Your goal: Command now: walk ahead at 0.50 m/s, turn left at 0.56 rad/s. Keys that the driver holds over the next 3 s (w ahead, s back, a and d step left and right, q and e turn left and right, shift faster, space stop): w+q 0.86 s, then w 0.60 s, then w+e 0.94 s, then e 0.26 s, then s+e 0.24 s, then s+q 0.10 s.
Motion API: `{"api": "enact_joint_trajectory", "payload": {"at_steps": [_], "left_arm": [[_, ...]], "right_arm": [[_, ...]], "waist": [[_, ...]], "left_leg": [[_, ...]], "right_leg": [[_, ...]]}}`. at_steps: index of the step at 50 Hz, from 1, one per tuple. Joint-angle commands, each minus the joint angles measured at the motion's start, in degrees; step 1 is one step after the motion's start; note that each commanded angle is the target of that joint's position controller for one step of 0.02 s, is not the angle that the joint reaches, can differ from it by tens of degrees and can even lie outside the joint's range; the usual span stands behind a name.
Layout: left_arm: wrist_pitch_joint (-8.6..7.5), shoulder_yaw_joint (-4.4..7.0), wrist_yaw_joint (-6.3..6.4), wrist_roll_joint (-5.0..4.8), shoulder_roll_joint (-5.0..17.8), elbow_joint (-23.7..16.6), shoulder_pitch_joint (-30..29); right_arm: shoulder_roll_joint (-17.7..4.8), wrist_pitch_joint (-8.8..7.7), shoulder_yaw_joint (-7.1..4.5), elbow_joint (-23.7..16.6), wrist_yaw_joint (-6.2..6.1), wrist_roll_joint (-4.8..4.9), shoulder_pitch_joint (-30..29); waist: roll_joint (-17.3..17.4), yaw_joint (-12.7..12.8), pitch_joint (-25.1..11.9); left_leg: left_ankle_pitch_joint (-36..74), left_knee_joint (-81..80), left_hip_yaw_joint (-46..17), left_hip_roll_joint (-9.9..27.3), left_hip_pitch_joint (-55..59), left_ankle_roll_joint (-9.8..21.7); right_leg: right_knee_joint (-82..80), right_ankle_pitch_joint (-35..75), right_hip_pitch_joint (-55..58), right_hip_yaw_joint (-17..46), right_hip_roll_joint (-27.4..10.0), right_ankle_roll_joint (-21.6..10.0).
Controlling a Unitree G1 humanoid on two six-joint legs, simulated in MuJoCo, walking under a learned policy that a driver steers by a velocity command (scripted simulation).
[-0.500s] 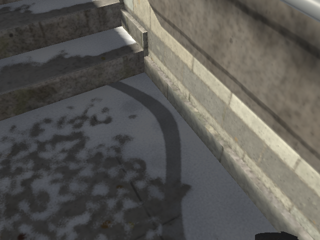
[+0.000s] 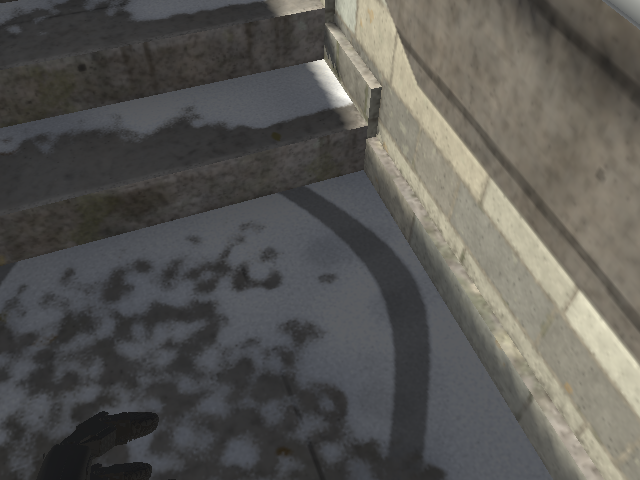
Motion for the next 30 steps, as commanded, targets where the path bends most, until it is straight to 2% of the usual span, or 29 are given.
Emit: {"api": "enact_joint_trajectory", "payload": {"at_steps": [1, 2, 3, 4, 5, 6, 7, 8, 9, 10, 11, 12, 13, 15, 16, 18, 19, 21, 22, 23, 24, 25, 26, 27, 28, 29, 30], "left_arm": [[-1.48, 2.02, -0.82, -0.54, 7.2, -4.1, -3.3], [-1.91, 2.37, -0.73, -0.59, 7.9, -4.1, -2.1], [-2.33, 2.88, -0.51, -0.48, 8.5, -3.3, 1.0], [-2.62, 3.38, 0.12, 0.04, 10.3, -2.7, 7.4], [-2.64, 3.98, 1.03, 1.19, 13.1, -2.0, 17.1], [-1.79, 4.9, 1.35, 1.65, 16.8, 0.8, 21.9], [-1.32, 4.02, 1.83, 0.4, 11.2, -0.6, 21.0], [-0.79, 3.14, 2.21, 0.47, 8.4, -1.3, 19.1], [-0.01, 2.92, 2.54, 0.57, 8.5, -1.6, 16.5], [0.32, 2.61, 2.43, 0.66, 7.8, -1.7, 13.8], [0.73, 2.24, 2.15, 1.43, 6.7, -1.7, 12.2], [1.01, 2.1, 1.77, 1.05, 6.1, -1.4, 12.0], [1.17, 2.24, 1.47, 0.7, 6.5, -0.9, 12.1], [0.8, 3.15, 0.99, 1.9, 8.7, 0.1, 12.6], [0.63, 3.21, 1.28, 1.86, 8.7, 0.7, 12.8], [0.53, 3.15, 1.51, 0.74, 8.8, 1.5, 13.1], [0.54, 3.48, 1.36, 0.27, 9.6, 1.7, 13.0], [0.75, 3.84, 1.02, -0.15, 10.8, 2.5, 13.8], [0.72, 4.25, 0.86, -1.08, 12.0, 2.8, 15.0], [1.13, 4.62, 0.66, -1.46, 13.2, 2.8, 15.4], [1.33, 5.27, 0.95, -1.72, 15.1, 3.5, 17.1], [1.65, 5.37, 1.05, -1.77, 15.3, 3.7, 16.8], [2.19, 5.83, 1.23, -1.76, 16.1, 3.4, 16.0], [2.6, 5.82, 1.42, -1.93, 16.2, 3.4, 15.1], [2.92, 5.61, 1.47, -2.04, 14.8, 3.7, 16.1], [2.89, 4.6, 1.76, -0.51, 11.7, 2.5, 17.2], [1.1, 2.15, 1.32, 1.34, 4.1, -2.7, 19.6]], "right_arm": [[-7.7, -0.24, -2.11, -3.8, -0.5, -0.09, 0.2], [-7.8, -0.04, -2.32, -4.3, -0.4, -0.2, 0.2], [-7.2, 0.09, -2.25, -4.7, -0.36, -0.31, 0.1], [-5.8, -0.38, -1.7, -5.8, 0.01, -0.61, -0.5], [-2.1, -0.73, -0.7, -7.6, 0.49, -1.11, -1.3], [-1.4, -1.63, -0.2, -9.2, 0.78, 0.81, 6.1], [-7.7, -1.72, -1.08, -8.4, 0.73, 1.28, 4.2], [-10.7, -1.06, -1.86, -9.9, 0.69, 0.67, -2.6], [-10.1, -0.42, -1.97, -11.2, 0.61, -0.09, -5.7], [-9.1, 0.16, -2.03, -12.3, 0.68, -0.73, -7.5], [-7.5, 0.62, -1.87, -12.8, 0.8, 0.24, -7.4], [-6.2, 1.08, -1.58, -13.5, 0.91, 0.41, -6.2], [-5.2, 1.33, -1.34, -14.2, 0.76, 0.7, -6.1], [-4.7, 1.15, -0.81, -15.5, 0.75, -0.25, -8.7], [-4.1, 1.18, -0.41, -15.6, 1.09, 0.11, -10.1], [-3.7, 1.11, 0.13, -15.3, 1.34, 0.23, -11.3], [-4.2, 1.25, -0.08, -15.3, 1.36, 0.75, -11.9], [-4.2, 1.56, 0.02, -16.2, 1.74, 0.53, -15.1], [-4.4, 1.7, 0.08, -17.0, 2.05, 0.17, -16.6], [-4.6, 1.67, -0.05, -18.1, 2.69, 0.16, -18.3], [-5.1, 1.22, -0.43, -19.2, 2.97, -0.53, -18.2], [-6.0, 1.44, -0.81, -19.4, 3.31, -0.49, -17.9], [-6.3, 1.13, -1.28, -19.6, 3.35, -0.21, -17.3], [-6.6, 1.12, -1.89, -18.7, 3.39, -0.11, -14.7], [-8.7, 1.32, -3.3, -16.5, 2.95, 0.07, -8.2], [-13.4, 1.55, -5.32, -14.6, 2.28, 0.32, 2.1], [-21.6, 1.34, -6.49, -15.5, 1.83, 0.51, 2.0]], "waist": [[6.4, 1.6, -1.5], [7.3, 2.1, -2.3], [7.8, 3.8, -3.7], [8.5, 7.0, -7.3], [2.1, 10.9, -15.1], [-17.9, 7.5, -19.8], [-14.0, 9.2, -16.6], [-8.6, 11.1, -10.7], [-2.9, 9.8, -6.9], [-1.6, 8.3, -3.5], [-3.4, 6.7, -2.0], [-4.3, 5.4, -1.9], [-5.4, 4.8, -1.5], [-4.1, 5.3, -1.0], [-3.9, 5.4, -1.2], [-3.8, 6.0, -1.7], [-4.3, 6.3, -1.3], [-4.0, 7.7, -0.7], [-3.3, 8.2, -0.2], [-3.7, 8.5, 0.0], [-3.0, 7.5, 0.1], [-3.0, 7.1, 0.6], [-4.0, 6.1, 0.9], [-3.5, 3.9, -0.6], [-1.9, 1.1, -3.4], [3.2, -2.8, -8.7], [22.0, 2.7, -11.5]], "left_leg": [[6.3, -0.5, -15.3, 14.6, -1.0, 7.1], [7.7, 2.6, -16.2, 14.0, -0.3, 6.9], [10.7, 6.4, -16.3, 12.4, -0.2, 6.1], [13.1, 13.8, -14.3, 10.8, -3.3, 4.4], [3.8, 31.2, -8.0, 6.8, -12.8, 1.5], [-20.0, 45.0, -2.2, 1.6, -32.9, -1.3], [-18.0, 52.4, -2.2, 7.2, -40.6, -1.9], [-12.3, 55.6, -0.7, 8.7, -42.4, -2.9], [-8.1, 55.7, 1.1, 10.4, -40.3, -3.7], [-5.2, 53.7, 1.1, 11.9, -39.0, -3.9], [-4.5, 52.5, 1.6, 12.9, -36.6, -3.8], [-4.6, 52.5, 2.3, 13.5, -35.3, -3.9], [-4.0, 51.9, 3.1, 14.1, -36.0, -4.2], [-0.2, 46.8, 4.2, 15.2, -36.2, -5.6], [3.2, 42.9, 4.6, 15.5, -36.3, -5.9], [8.9, 36.9, 5.4, 15.8, -33.5, -6.5], [11.4, 33.2, 5.9, 15.8, -32.0, -6.6], [12.7, 26.6, 7.9, 15.1, -27.9, -5.7], [11.2, 23.9, 8.5, 14.8, -26.7, -5.3], [9.2, 22.2, 8.7, 14.7, -26.1, -4.6], [5.0, 21.3, 9.1, 13.7, -25.7, -4.4], [2.1, 19.6, 9.9, 13.2, -25.5, -3.6], [1.2, 16.9, 11.9, 11.8, -23.0, -2.4], [2.8, 12.1, 14.0, 9.3, -16.2, -0.8], [2.6, 8.9, 16.0, 6.0, -7.7, 1.0], [7.9, 9.3, 7.1, 10.4, 8.6, 3.8], [0.7, 2.0, -25.2, 24.2, 24.3, 13.8]], "right_leg": [[-5.5, -2.3, 8.6, -1.2, 2.5, -0.8], [-6.7, -5.5, 11.5, -1.9, 3.2, -1.3], [-9.0, -7.1, 16.6, -2.9, 3.7, -2.5], [-8.2, -7.3, 26.5, -1.5, 0.3, -5.2], [-6.9, -8.4, 42.8, 8.6, -11.0, -9.6], [-10.4, -16.3, 57.4, 33.8, -23.5, -19.8], [-13.7, -31.2, 55.2, 37.9, -24.1, -19.6], [-14.9, -30.4, 50.0, 29.8, -21.2, -16.6], [-15.7, -25.0, 42.4, 23.2, -18.8, -14.1], [-17.0, -19.7, 35.7, 18.1, -16.4, -13.3], [-18.1, -14.7, 31.3, 12.6, -13.5, -12.1], [-19.3, -13.4, 28.4, 9.7, -12.5, -11.9], [-20.4, -12.8, 27.0, 7.3, -12.3, -12.2], [-22.5, -10.3, 25.2, 2.8, -12.0, -14.0], [-22.3, -8.7, 25.6, 0.8, -12.0, -14.0], [-22.5, -6.3, 26.3, -3.9, -11.3, -13.1], [-22.3, -5.7, 26.4, -6.2, -10.6, -12.5], [-21.6, -5.3, 26.4, -9.0, -11.0, -11.6], [-22.3, -8.2, 27.2, -9.0, -12.2, -11.2], [-21.2, -8.1, 28.8, -8.8, -13.1, -11.0], [-20.2, -8.7, 30.8, -7.7, -15.6, -11.1], [-18.9, -8.8, 32.7, -8.5, -16.3, -10.6], [-15.9, -3.6, 33.1, -10.0, -16.0, -9.6], [-10.5, 7.1, 32.5, -12.6, -14.4, -8.5], [-0.1, 16.1, 31.6, -16.2, -11.3, -6.9], [17.8, 8.5, 20.4, -18.1, -8.5, -4.5], [38.3, -32.0, -6.1, -14.8, 2.0, -0.7]]}}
